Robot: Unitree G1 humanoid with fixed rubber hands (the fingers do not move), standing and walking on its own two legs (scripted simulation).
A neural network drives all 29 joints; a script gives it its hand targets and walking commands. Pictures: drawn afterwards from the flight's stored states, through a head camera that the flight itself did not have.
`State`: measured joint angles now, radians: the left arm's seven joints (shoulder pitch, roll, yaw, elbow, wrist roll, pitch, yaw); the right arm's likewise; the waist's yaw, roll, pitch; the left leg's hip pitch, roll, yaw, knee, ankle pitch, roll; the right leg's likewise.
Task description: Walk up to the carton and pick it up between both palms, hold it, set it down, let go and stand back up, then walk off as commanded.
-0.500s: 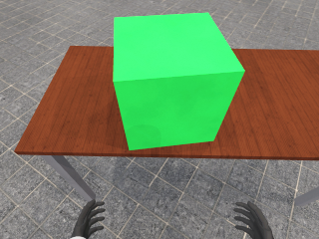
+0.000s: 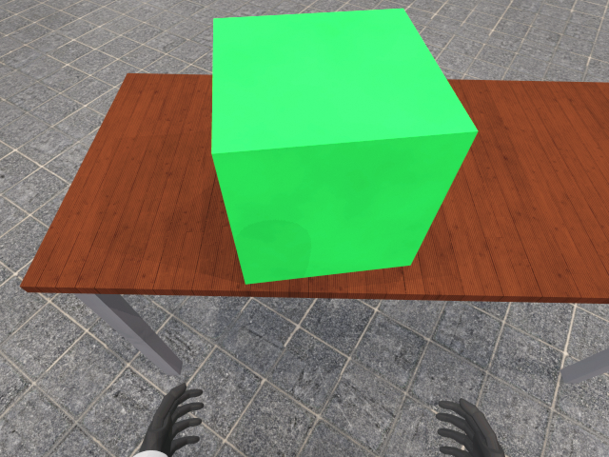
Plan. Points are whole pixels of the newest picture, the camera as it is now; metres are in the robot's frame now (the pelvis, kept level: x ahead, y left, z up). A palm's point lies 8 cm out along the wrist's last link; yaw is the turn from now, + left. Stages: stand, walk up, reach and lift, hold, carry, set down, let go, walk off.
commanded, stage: let go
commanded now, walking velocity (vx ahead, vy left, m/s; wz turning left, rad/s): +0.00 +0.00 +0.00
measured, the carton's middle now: (320, 152) +0.53 +0.02 +0.06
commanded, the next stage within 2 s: stand in 0.04 s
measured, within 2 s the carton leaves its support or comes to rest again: neither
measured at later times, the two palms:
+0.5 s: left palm out of the picture +0.08 +0.28 -0.13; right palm out of the picture +0.12 -0.28 -0.09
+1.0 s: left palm out of the picture +0.04 +0.29 -0.13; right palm out of the picture +0.09 -0.26 -0.10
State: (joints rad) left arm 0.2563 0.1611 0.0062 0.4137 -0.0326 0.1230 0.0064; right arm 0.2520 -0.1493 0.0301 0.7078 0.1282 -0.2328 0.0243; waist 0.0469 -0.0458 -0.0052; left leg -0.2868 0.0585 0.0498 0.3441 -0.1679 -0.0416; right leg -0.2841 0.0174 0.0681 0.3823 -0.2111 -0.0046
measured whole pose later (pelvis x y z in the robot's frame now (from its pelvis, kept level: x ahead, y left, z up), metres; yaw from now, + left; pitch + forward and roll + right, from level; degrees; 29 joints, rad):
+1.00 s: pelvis -0.02 +0.02 -0.01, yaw +1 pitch +0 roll -1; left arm 0.24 0.26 0.11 0.87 0.03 0.00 -0.01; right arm 0.25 -0.31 0.00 0.84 0.08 -0.05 0.01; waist 0.05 -0.02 -0.01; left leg -0.29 0.06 0.02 0.54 -0.26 -0.02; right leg -0.23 0.02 0.04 0.48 -0.26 0.01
